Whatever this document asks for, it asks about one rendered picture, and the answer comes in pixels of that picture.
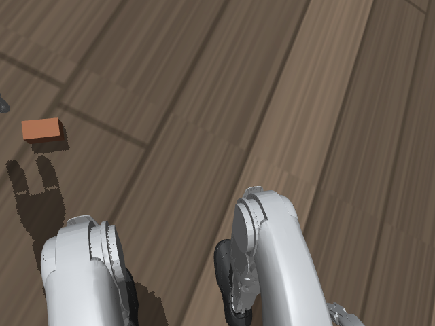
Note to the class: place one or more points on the right robot foot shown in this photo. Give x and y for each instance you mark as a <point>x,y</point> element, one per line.
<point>223,273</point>

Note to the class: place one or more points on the small box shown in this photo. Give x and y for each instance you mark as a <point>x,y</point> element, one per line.
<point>41,131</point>

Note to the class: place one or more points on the right robot hand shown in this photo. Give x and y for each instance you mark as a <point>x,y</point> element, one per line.
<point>340,317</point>

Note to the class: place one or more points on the left robot foot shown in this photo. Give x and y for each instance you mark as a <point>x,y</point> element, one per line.
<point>132,299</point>

